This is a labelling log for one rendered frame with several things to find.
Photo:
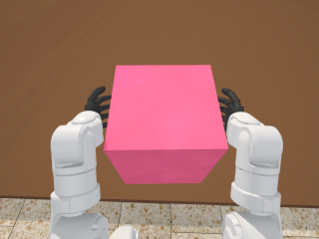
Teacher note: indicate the left robot forearm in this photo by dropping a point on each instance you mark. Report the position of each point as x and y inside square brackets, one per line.
[74, 161]

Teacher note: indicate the robot right hand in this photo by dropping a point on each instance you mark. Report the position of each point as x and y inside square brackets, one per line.
[233, 105]

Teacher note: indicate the robot right upper arm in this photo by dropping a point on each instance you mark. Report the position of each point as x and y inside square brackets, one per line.
[244, 225]

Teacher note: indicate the right robot forearm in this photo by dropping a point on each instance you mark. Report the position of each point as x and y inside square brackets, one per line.
[258, 158]

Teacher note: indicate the robot left hand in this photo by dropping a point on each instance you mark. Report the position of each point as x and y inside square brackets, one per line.
[94, 101]

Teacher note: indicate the carton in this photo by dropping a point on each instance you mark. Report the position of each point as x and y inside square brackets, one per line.
[165, 124]

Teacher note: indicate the robot left upper arm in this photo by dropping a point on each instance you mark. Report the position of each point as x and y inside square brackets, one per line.
[85, 226]

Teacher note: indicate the left robot thigh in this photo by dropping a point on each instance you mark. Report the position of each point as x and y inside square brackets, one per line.
[125, 232]

